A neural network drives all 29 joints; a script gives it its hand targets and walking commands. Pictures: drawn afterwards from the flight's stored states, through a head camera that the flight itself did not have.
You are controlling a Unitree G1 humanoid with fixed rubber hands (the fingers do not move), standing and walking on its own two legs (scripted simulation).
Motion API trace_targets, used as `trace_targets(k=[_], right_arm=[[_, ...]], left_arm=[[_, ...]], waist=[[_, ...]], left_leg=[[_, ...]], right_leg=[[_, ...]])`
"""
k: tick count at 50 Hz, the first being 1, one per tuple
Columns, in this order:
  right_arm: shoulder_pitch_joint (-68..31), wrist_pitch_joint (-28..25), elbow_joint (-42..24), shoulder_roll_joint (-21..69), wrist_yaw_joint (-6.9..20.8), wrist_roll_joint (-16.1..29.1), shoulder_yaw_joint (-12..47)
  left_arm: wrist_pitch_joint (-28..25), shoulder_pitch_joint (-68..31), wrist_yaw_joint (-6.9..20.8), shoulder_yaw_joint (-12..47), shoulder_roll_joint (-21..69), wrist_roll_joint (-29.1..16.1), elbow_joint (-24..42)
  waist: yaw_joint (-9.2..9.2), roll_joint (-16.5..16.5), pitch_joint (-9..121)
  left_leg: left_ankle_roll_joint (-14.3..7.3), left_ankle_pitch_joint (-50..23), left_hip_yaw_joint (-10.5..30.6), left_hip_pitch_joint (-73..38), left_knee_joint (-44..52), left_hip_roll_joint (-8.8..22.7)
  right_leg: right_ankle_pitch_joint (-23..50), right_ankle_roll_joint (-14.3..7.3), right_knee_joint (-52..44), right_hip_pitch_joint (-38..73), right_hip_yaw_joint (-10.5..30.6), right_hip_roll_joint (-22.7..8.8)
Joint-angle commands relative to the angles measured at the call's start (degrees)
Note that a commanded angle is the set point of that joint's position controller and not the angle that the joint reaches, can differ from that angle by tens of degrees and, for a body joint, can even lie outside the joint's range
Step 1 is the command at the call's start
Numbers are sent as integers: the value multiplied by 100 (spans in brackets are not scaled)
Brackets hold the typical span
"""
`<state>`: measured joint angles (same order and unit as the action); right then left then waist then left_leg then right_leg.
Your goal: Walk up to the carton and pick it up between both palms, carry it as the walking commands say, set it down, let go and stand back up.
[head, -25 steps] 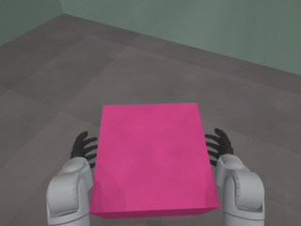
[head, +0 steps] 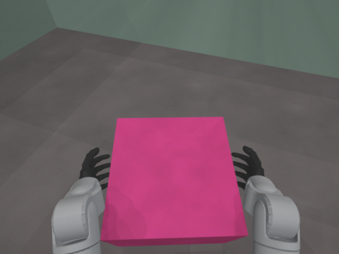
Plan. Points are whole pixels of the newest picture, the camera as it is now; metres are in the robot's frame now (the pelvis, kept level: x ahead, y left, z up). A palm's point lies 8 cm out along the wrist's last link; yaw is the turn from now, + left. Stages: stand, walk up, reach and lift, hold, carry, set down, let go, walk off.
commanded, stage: carry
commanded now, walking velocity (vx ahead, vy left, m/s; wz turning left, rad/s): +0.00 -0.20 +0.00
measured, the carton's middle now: (171, 181) +0.30 +0.00 +0.00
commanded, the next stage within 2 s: none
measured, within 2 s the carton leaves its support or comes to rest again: neither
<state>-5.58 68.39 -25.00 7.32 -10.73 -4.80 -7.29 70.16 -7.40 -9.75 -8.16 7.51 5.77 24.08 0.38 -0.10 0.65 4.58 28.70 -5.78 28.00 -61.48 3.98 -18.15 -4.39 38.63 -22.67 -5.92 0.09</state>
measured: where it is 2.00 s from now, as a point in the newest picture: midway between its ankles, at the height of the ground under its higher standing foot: outside the picture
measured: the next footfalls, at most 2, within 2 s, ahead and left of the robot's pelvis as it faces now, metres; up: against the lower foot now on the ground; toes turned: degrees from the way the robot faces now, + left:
left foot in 0.16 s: +0.02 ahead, +0.09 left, +0.00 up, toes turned +9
right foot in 0.36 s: +0.02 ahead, -0.14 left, +0.00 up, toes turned -5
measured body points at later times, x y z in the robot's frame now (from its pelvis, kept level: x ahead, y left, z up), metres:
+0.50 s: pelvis -0.06 -0.05 +0.00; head -0.04 -0.05 +0.45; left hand +0.21 +0.12 +0.08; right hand +0.20 -0.22 +0.07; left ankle -0.02 +0.08 -0.72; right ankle -0.02 -0.14 -0.72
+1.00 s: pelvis -0.08 -0.05 +0.00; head -0.07 -0.05 +0.45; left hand +0.19 +0.12 +0.08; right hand +0.19 -0.22 +0.08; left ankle -0.02 +0.08 -0.72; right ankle -0.02 -0.14 -0.72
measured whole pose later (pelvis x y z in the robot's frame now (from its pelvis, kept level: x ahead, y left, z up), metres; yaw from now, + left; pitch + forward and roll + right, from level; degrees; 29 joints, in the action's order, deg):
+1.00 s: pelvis -0.08 -0.05 +0.00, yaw +0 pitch +1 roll +0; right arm -6.1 69.8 -25.3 7.4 -10.7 -5.0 -7.2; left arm 70.6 -7.0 -10.1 -8.1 7.5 5.6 24.8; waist 0.4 -0.5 0.3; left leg 0.4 14.4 -7.5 23.6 -37.3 5.5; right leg -14.0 -3.0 36.7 -23.9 -6.3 -0.3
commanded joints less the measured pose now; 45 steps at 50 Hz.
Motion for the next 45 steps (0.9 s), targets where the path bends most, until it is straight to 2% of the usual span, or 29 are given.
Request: trace_targets(k=[1,4,5,6,7,8,9,10,11,12,14,15,16,17,18,19,20,21,22,23,27,31,32,33,35,38,39,42,45], right_arm=[[-3119,79,-1333,5494,1447,2483,4487],[-2884,64,-1237,5521,1476,2486,4325],[-2774,51,-1142,5576,1478,2475,4273],[-2737,23,-1118,5698,1506,2508,4265],[-2787,-20,-1202,5731,1516,2506,4218],[-2791,-52,-1206,5669,1538,2496,4164],[-2812,-79,-1258,5647,1541,2482,4161],[-2621,-78,-1199,5626,1533,2418,4120],[-2715,-80,-1258,5708,1555,2440,4186],[-2800,-48,-1327,5658,1531,2414,4201],[-2855,-2,-1349,5570,1527,2413,4217],[-2813,20,-1302,5539,1517,2428,4208],[-2774,-3,-1351,5568,1501,2427,4213],[-2793,8,-1339,5603,1494,2444,4246],[-2765,29,-1284,5542,1493,2411,4235],[-2823,21,-1320,5505,1491,2404,4246],[-2750,75,-1276,5505,1508,2434,4261],[-2860,76,-1366,5451,1520,2432,4279],[-2837,101,-1287,5385,1511,2394,4246],[-3008,106,-1378,5372,1504,2406,4284],[-3066,146,-1318,5433,1473,2425,4289],[-3118,180,-1298,5465,1470,2411,4277],[-3102,177,-1256,5452,1483,2411,4247],[-3123,185,-1261,5433,1479,2393,4259],[-3087,189,-1191,5405,1487,2384,4187],[-3163,179,-1175,5434,1482,2370,4185],[-3123,188,-1210,5382,1473,2361,4213],[-3197,165,-1262,5456,1462,2384,4226],[-3063,190,-1112,5418,1456,2345,4187]], left_arm=[[-140,-2489,1454,4303,5451,-2415,1166],[-154,-2629,1418,4437,5548,-2475,1311],[-162,-2653,1403,4473,5575,-2519,1336],[-205,-2776,1391,4526,5580,-2574,1502],[-235,-2921,1382,4602,5622,-2631,1591],[-214,-2842,1378,4637,5698,-2624,1557],[-204,-2869,1386,4651,5702,-2591,1557],[-205,-2928,1393,4691,5652,-2586,1610],[-209,-3070,1420,4770,5693,-2585,1622],[-185,-3015,1423,4754,5725,-2591,1525],[-148,-2778,1416,4627,5743,-2580,1342],[-121,-2617,1408,4554,5743,-2581,1225],[-144,-2650,1417,4553,5735,-2617,1327],[-144,-2689,1415,4516,5696,-2598,1347],[-133,-2670,1402,4524,5623,-2555,1306],[-135,-2726,1407,4562,5621,-2537,1292],[-101,-2611,1391,4533,5605,-2502,1243],[-83,-2608,1399,4514,5566,-2489,1237],[-50,-2512,1400,4446,5514,-2451,1131],[-38,-2535,1417,4425,5502,-2448,1105],[-20,-2517,1418,4359,5498,-2417,1001],[-1,-2588,1444,4330,5484,-2411,997],[3,-2634,1430,4352,5475,-2404,1006],[9,-2607,1442,4341,5460,-2398,990],[19,-2677,1419,4385,5452,-2404,1029],[26,-2768,1425,4384,5457,-2407,1024],[35,-2639,1429,4341,5406,-2375,958],[10,-2801,1433,4383,5450,-2432,1072],[26,-2717,1422,4347,5381,-2382,1005]], waist=[[-198,1087,2070],[-157,838,2362],[-109,600,2564],[-43,420,2806],[14,123,2952],[50,-1053,2994],[9,-1851,2716],[43,-1644,2545],[83,-1062,2328],[63,-772,2192],[-68,-631,2073],[-97,-589,2224],[-98,-425,2424],[-58,-152,2608],[-34,147,2650],[-13,444,2561],[-13,446,2556],[-21,469,2418],[-22,350,2267],[-18,398,2124],[-11,346,2266],[-31,315,2076],[-30,163,2026],[-34,164,1972],[-40,-107,2087],[-39,-25,2074],[-37,150,2069],[-21,153,2177],[-17,97,2153]], left_leg=[[-214,153,-117,191,784,-254],[-346,-420,-178,-536,2020,-322],[-371,-850,-199,-967,2642,-310],[-405,-1640,-55,-1676,3307,-110],[-500,-2089,458,-2439,3525,419],[-865,-3417,1689,-3080,3760,1647],[-1350,-4214,2409,-2931,4061,2501],[-1659,-4413,2205,-2550,3830,2410],[-1646,-3713,1836,-2101,3861,2257],[-1505,-3072,1569,-1755,3902,2019],[-1052,-2733,847,-1395,3712,1307],[-903,-2787,736,-1252,3499,1184],[-722,-2969,561,-1304,3207,1018],[-541,-2701,446,-1126,2883,781],[-376,-2044,341,-885,2534,547],[-330,-1036,202,-685,2450,338],[-321,-839,134,-882,2560,180],[-327,-908,159,-995,2625,220],[-323,-1051,76,-1083,2647,184],[-346,-1205,103,-1167,2714,200],[-432,-1419,181,-1497,2947,282],[-489,-1178,364,-1478,3255,359],[-489,-1159,378,-1429,3384,369],[-488,-1150,411,-1401,3415,414],[-507,-1258,427,-1479,3485,409],[-520,-1350,425,-1428,3467,421],[-514,-1394,393,-1382,3405,383],[-503,-1614,357,-1509,3324,360],[-527,-1545,382,-1460,3310,360]], right_leg=[[2921,-822,-1480,1459,1982,-1329],[3243,-761,-1350,1380,1740,-1289],[3353,-631,-1221,1351,1568,-1247],[3368,-429,-1050,1093,1360,-1180],[3008,-136,-776,513,1161,-1035],[1683,238,-56,-412,675,-597],[-703,438,527,-1010,298,-232],[-1071,395,1209,-891,653,-313],[-1051,422,1368,-759,647,-349],[-917,449,1219,-574,594,-329],[-319,401,-155,161,179,-162],[211,371,-811,739,-46,-52],[768,330,-1113,1200,77,-226],[1900,235,-1143,1601,589,-638],[2865,118,-1188,1760,1188,-1101],[3160,-24,-1177,1678,1428,-1395],[2573,-106,-1299,1319,1503,-1460],[1868,-126,-1446,1041,1503,-1410],[1126,-81,-1606,765,1422,-1324],[762,-58,-1720,550,1424,-1246],[553,42,-1677,454,1218,-1101],[-496,92,-1830,186,1205,-957],[-620,109,-1774,184,1121,-916],[-539,105,-1774,136,1140,-889],[-224,121,-1655,219,1088,-882],[22,123,-1582,344,1075,-865],[119,129,-1614,387,1127,-872],[431,133,-1511,447,1088,-887],[365,115,-1559,438,1192,-894]])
